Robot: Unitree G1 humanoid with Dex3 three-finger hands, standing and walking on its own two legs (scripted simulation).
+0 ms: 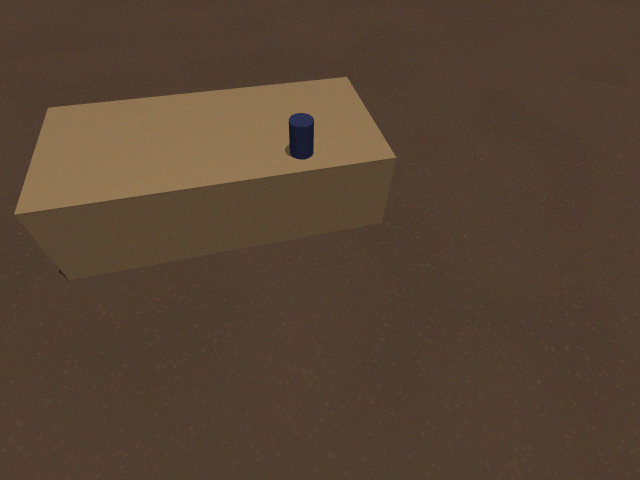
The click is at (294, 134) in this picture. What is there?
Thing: squat round
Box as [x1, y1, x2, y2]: [289, 113, 313, 159]
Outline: 297,113 290,116 289,118 290,153 292,156 302,159 307,158 312,154 313,118 305,113
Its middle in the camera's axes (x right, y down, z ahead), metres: -0.07 -0.37 +1.38
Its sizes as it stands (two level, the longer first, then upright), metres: 0.087 0.087 0.136
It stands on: a support 0.36 m high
